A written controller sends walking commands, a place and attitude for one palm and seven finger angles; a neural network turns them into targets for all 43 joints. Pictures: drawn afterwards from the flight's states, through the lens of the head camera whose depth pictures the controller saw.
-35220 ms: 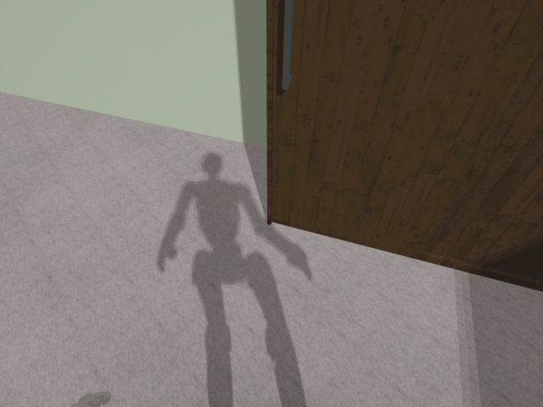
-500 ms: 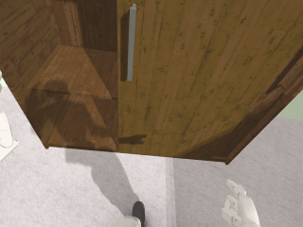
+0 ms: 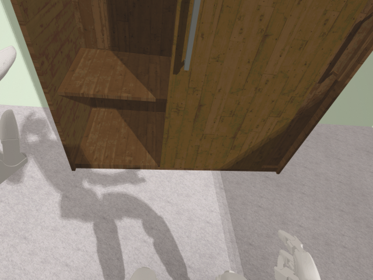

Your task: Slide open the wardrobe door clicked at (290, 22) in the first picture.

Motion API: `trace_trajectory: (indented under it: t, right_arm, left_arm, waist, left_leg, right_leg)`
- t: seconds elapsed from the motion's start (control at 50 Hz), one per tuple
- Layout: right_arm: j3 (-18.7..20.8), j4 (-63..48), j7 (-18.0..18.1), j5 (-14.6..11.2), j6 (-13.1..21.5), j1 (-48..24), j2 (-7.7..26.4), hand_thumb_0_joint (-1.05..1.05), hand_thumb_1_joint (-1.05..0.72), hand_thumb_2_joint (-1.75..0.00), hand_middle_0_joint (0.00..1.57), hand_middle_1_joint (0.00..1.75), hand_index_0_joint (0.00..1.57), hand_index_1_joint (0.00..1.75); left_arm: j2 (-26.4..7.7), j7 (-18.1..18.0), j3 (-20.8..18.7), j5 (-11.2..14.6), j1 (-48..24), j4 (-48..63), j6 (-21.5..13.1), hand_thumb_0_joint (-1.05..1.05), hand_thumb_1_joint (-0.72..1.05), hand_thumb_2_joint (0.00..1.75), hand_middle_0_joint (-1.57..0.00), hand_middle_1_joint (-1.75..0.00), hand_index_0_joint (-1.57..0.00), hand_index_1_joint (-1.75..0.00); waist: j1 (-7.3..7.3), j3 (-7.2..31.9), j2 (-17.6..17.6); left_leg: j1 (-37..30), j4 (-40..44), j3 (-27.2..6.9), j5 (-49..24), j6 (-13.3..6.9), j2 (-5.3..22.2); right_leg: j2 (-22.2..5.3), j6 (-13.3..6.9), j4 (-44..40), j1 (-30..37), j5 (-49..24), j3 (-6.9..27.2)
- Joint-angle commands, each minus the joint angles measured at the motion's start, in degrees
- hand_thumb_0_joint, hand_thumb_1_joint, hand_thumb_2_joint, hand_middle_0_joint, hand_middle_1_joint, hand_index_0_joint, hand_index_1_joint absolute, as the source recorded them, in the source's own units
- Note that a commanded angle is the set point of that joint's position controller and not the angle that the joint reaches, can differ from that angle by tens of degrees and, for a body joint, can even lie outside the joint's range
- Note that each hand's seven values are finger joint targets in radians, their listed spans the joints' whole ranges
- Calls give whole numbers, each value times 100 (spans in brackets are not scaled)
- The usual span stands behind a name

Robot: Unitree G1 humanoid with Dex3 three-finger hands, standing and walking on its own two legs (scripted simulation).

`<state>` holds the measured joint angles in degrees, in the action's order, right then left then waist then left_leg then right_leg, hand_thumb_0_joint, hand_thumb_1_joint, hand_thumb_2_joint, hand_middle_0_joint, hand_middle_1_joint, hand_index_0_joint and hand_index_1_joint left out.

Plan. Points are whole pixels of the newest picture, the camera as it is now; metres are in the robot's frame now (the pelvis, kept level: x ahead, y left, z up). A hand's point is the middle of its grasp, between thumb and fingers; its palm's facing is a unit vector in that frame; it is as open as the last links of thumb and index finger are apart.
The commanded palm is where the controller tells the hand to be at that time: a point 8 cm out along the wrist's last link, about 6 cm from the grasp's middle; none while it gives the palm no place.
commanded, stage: stop stepping back and stand still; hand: left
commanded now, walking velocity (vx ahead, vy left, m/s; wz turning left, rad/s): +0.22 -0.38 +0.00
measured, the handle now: (191, 31) +0.85 +0.08 +0.18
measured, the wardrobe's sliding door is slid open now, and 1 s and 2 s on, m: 0.49 0.49 0.49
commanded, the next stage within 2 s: let the arm hang, fingers relaxed in 1.46 s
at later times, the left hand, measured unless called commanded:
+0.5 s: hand out of the picture +0.06 +0.35 +0.25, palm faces +0.57 -0.73 -0.37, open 7.4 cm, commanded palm -0.01 +0.36 +0.24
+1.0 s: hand out of the picture +0.07 +0.34 +0.21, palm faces +0.54 -0.75 -0.38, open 7.4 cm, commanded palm +0.00 +0.37 +0.24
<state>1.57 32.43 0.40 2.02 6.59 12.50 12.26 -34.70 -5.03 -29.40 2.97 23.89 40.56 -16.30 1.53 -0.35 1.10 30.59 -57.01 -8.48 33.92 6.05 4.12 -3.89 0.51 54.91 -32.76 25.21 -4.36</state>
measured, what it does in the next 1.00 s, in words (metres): walks backwards: right foot, then left foot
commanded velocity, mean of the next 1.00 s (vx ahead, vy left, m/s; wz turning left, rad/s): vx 0.20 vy -0.08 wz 0.00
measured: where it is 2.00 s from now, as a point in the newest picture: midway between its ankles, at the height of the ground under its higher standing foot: outside the picture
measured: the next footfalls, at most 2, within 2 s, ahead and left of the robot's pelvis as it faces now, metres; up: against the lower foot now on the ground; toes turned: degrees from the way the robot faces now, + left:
right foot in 0.16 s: -0.05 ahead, -0.07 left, +0.01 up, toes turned -6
left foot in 0.48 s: -0.04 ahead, +0.18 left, +0.00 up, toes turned +10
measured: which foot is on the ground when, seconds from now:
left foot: down 0.00-0.16, up 0.18-0.46, down 0.48-1.00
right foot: up 0.00-0.14, down 0.16-0.48, up 0.50-0.78, down 0.80-1.00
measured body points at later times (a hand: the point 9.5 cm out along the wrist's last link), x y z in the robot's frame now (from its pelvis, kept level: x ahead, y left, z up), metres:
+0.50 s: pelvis -0.14 +0.06 +0.06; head -0.16 +0.07 +0.50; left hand +0.02 +0.39 +0.27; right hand +0.03 -0.21 -0.01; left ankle -0.10 +0.17 -0.68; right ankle -0.10 -0.06 -0.66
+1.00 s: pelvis -0.12 +0.06 +0.05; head -0.11 +0.07 +0.50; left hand +0.03 +0.38 +0.23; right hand +0.05 -0.17 -0.04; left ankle -0.08 +0.17 -0.67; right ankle -0.16 -0.06 -0.67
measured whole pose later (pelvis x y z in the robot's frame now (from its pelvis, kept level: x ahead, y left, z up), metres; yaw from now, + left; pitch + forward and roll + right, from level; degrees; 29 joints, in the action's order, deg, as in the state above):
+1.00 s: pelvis -0.12 +0.06 +0.05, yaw +4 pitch -1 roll -1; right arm 0.0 38.8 4.3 0.2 5.6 13.0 12.8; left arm -19.7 -10.1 -22.3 2.3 27.5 24.9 -9.9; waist 1.4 -1.0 -0.3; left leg 20.5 -37.1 5.6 14.8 -1.6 3.3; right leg -1.8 0.2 34.1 -9.7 23.1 -5.5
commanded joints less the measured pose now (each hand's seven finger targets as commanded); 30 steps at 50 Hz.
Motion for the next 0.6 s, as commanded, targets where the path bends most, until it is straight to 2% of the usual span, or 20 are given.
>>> trace_trajectory:
  t: [0.0,0.02,0.06,0.1,0.12,0.14,0.16,0.18,0.2,0.22,0.24,0.32,0.36,0.4,0.42,0.44,0.46,0.48,0.52,0.58]
  right_arm:
    - [528,-378,190,-155,177,-607,1039,0,-90,-90,20,30,20,30]
    - [348,-394,80,-83,11,-660,723,0,-90,-90,20,30,20,30]
    - [374,-655,-171,100,24,-1343,731,0,-90,-90,20,30,20,30]
    - [296,-745,-260,84,-6,-1464,609,0,-90,-90,20,30,20,30]
    - [201,-782,-287,11,-77,-1311,510,0,-90,-90,20,30,20,30]
    - [156,-970,-329,-109,-126,-1354,261,0,-90,-90,20,30,20,30]
    - [120,-977,-204,-274,-20,-1519,460,0,-90,-90,20,30,20,30]
    - [40,-589,-38,-236,10,-1139,460,0,-90,-90,20,30,20,30]
    - [-12,-413,74,-148,61,-924,432,0,-90,-90,20,30,20,30]
    - [-59,-327,157,-59,21,-753,306,0,-90,-90,20,30,20,30]
    - [-18,-271,227,-60,-25,-564,293,0,-90,-90,20,30,20,30]
    - [22,-178,481,-35,201,-337,351,0,-90,-90,20,30,20,30]
    - [42,-270,577,-36,382,-331,359,0,-90,-90,20,30,20,30]
    - [91,-196,656,35,522,-176,552,0,-90,-90,20,30,20,30]
    - [123,-188,666,32,547,-96,673,0,-90,-90,20,30,20,30]
    - [175,-287,632,-31,537,-150,900,0,-90,-90,20,30,20,30]
    - [98,-450,570,-134,501,-342,892,0,-90,-90,20,30,20,30]
    - [143,-444,507,-104,448,-544,866,0,-90,-90,20,30,20,30]
    - [228,-411,314,-152,295,-537,841,0,-90,-90,20,30,20,30]
    - [204,-562,177,-167,189,-778,703,0,-90,-90,20,30,20,30]
  left_arm:
    - [-1165,-275,-1249,-206,-2007,-830,-18,0,90,90,-20,-30,-20,-30]
    - [-708,-167,-765,-61,-1577,-1195,99,0,90,90,-20,-30,-20,-30]
    - [-870,22,-672,100,-2630,830,214,0,90,90,-20,-30,-20,-30]
    - [-64,-7,67,122,-1729,1209,202,0,90,90,-20,-30,-20,-30]
    - [73,-28,259,8,-1058,1270,279,0,90,90,-20,-30,-20,-30]
    - [-4,-43,225,-134,-660,1330,392,0,90,90,-20,-30,-20,-30]
    - [-131,-167,83,-115,-599,1181,416,0,90,90,-20,-30,-20,-30]
    - [-538,-185,-329,1,-841,1336,263,0,90,90,-20,-30,-20,-30]
    - [-388,-177,-365,-15,-291,1060,239,0,90,90,-20,-30,-20,-30]
    - [-400,-220,-479,-3,46,894,144,0,90,90,-20,-30,-20,-30]
    - [-283,-251,-487,-5,286,595,133,0,90,90,-20,-30,-20,-30]
    - [-214,-420,-461,-1,-175,-203,77,0,90,90,-20,-30,-20,-30]
    - [-27,-548,-204,-29,-577,-425,100,0,90,90,-20,-30,-20,-30]
    - [191,-565,123,-61,-654,-909,191,0,90,90,-20,-30,-20,-30]
    - [396,-537,354,-73,-703,-1040,198,0,90,90,-20,-30,-20,-30]
    - [552,-515,494,-52,-723,-965,196,0,90,90,-20,-30,-20,-30]
    - [644,-469,680,-101,-790,-869,176,0,90,90,-20,-30,-20,-30]
    - [174,-433,286,-197,-1100,-649,61,0,90,90,-20,-30,-20,-30]
    - [-89,-267,-77,-181,-393,-708,69,0,90,90,-20,-30,-20,-30]
    - [36,-298,-85,-232,-45,274,96,0,90,90,-20,-30,-20,-30]
  waist:
    - [274,43,-743]
    - [82,373,-854]
    - [-52,417,-2712]
    - [65,425,-3063]
    - [255,501,-2099]
    - [335,50,570]
    - [171,-669,1286]
    - [-77,-947,328]
    - [-183,-400,-131]
    - [-260,-263,-814]
    - [-316,-58,-937]
    - [-263,475,-206]
    - [-193,918,502]
    - [-301,892,550]
    - [-402,763,122]
    - [-407,448,-1203]
    - [-411,-87,-1825]
    - [-297,-459,-1207]
    - [-233,-407,-576]
    - [-90,-379,-1427]
  left_leg:
    - [2924,4345,-1479,1601,-1992,1562]
    - [2087,4041,-1106,1696,-1454,978]
    - [2177,5294,-2140,3209,-942,1258]
    - [2521,4223,-1041,2318,-821,1011]
    - [2746,2281,-2,1658,-652,308]
    - [2566,-1058,1152,514,-465,-860]
    - [2909,-3008,663,-430,-510,-721]
    - [2659,-3297,466,-1241,-540,-328]
    - [1979,-3069,400,-1652,-582,-290]
    - [1734,-2779,608,-1982,-596,-133]
    - [1554,-2461,665,-2021,-594,12]
    - [541,106,1163,-1497,-743,167]
    - [-663,1671,1399,-1073,-881,64]
    - [-2146,2702,1839,-1105,-972,-285]
    - [-2752,3082,1541,-807,-1109,-62]
    - [-3194,3973,-458,281,-1549,1046]
    - [-2872,4708,-2130,732,-1944,2080]
    - [-1962,5050,-2406,652,-2235,2388]
    - [-939,5040,-1635,1166,-1976,2026]
    - [26,4996,-128,915,-1520,1382]
  right_leg:
    - [509,-3,2081,2342,724,217]
    - [1132,1,1602,2270,693,-336]
    - [1230,-38,1599,2523,981,-300]
    - [1056,-451,-288,4010,1320,13]
    - [651,-842,-1586,4508,1653,612]
    - [-736,-1324,-4055,3031,3286,3028]
    - [-2047,-1543,-5368,1602,3827,5211]
    - [-1682,-1123,-5300,1197,2177,3669]
    - [-1388,-603,-5063,1074,2388,3283]
    - [-1106,-640,-4784,1251,2097,2603]
    - [-1062,-759,-4687,1240,2172,2292]
    - [-1036,-910,-4258,1944,1192,1587]
    - [-964,-836,-3753,2219,856,1332]
    - [-550,-613,-3148,1460,1264,717]
    - [-234,-455,-2251,883,1235,435]
    - [313,-154,-779,-263,883,66]
    - [470,29,643,-1022,556,8]
    - [262,-18,1247,-896,42,608]
    - [89,-35,1308,-356,-431,480]
    - [148,-52,320,962,-780,-26]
